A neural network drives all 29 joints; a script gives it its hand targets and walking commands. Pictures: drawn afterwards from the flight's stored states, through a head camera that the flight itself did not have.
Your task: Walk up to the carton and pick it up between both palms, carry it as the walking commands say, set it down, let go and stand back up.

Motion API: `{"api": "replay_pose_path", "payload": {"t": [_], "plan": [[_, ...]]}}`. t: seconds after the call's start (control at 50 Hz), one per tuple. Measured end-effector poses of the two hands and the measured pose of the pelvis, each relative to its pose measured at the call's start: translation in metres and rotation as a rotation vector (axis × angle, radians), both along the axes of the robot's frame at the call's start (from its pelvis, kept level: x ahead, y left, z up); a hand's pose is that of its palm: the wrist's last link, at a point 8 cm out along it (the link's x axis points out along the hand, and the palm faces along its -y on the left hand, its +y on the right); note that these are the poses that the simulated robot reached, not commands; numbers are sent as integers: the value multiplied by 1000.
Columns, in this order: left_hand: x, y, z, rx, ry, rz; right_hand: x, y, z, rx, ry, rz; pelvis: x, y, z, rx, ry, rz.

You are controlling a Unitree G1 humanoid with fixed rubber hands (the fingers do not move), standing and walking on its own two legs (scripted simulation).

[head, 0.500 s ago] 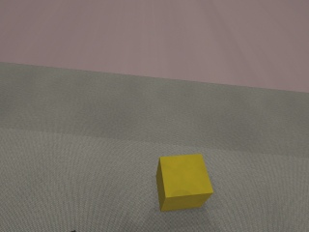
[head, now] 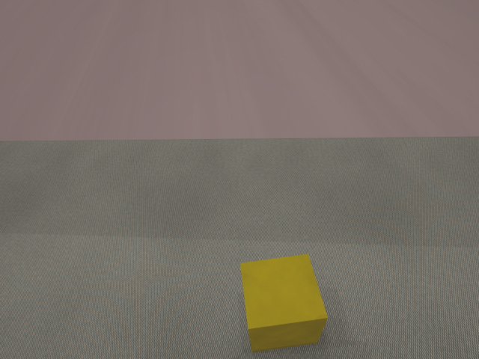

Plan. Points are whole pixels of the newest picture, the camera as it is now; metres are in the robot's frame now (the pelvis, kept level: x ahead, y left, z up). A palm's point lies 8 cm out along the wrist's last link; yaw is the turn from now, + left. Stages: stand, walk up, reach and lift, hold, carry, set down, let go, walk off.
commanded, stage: walk up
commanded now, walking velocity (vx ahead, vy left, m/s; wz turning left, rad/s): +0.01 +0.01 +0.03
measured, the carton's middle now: (279, 304) +0.45 -0.05 -0.63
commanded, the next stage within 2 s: none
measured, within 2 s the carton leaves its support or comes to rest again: neither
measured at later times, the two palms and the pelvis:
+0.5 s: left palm out of the picture +0.09 +0.29 -0.13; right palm out of the picture +0.11 -0.22 -0.12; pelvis +0.04 +0.03 -0.01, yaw +1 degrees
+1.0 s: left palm out of the picture +0.06 +0.32 -0.13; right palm out of the picture +0.10 -0.18 -0.09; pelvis +0.01 +0.07 +0.01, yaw +4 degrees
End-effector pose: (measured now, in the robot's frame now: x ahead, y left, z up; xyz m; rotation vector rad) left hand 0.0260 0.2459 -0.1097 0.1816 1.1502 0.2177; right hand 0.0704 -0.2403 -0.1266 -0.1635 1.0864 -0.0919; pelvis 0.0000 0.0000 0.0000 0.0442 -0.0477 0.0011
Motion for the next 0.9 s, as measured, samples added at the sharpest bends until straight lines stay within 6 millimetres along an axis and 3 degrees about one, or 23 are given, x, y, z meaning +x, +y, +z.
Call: {"api": "replay_pose_path", "payload": {"t": [0.18,0.34,0.5,0.62,0.76,0.82,0.9], "plan": [[28,-8,-10,-17,18,23,24,2,-5,-13,62,2,29,3,-4,-13,31,7],[45,35,-24,-1,66,23,50,21,-1,-61,44,20,49,27,-11,-49,46,23],[66,44,-18,24,22,-2,45,20,3,-74,39,24,41,26,-8,-44,54,24],[62,46,-13,37,-12,3,39,21,0,-64,41,21,32,26,-9,-36,15,28],[56,63,-22,9,-36,32,34,39,4,-90,54,58,19,45,-12,-68,27,67],[50,71,-30,-23,-27,39,37,52,11,-108,26,67,17,56,-12,-86,27,71],[46,72,-25,-56,-7,38,36,59,27,-125,6,69,14,64,-1,-104,48,68]]}}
